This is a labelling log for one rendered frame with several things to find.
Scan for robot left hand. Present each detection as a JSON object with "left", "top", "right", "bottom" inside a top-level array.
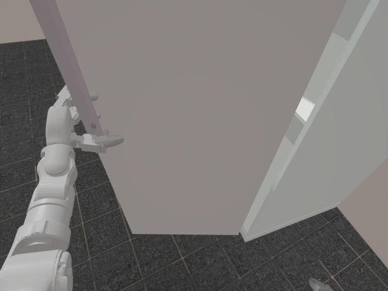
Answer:
[{"left": 45, "top": 85, "right": 124, "bottom": 153}]

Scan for fridge door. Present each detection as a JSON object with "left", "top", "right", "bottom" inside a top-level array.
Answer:
[{"left": 55, "top": 0, "right": 347, "bottom": 235}]

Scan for left robot forearm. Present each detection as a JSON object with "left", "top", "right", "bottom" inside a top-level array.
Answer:
[{"left": 0, "top": 144, "right": 78, "bottom": 280}]

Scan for handle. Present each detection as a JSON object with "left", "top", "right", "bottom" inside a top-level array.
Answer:
[{"left": 29, "top": 0, "right": 109, "bottom": 153}]

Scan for robot right hand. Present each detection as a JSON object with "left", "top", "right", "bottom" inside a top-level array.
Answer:
[{"left": 309, "top": 278, "right": 333, "bottom": 291}]

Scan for robot left upper arm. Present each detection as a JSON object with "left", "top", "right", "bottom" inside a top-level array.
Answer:
[{"left": 0, "top": 249, "right": 73, "bottom": 291}]

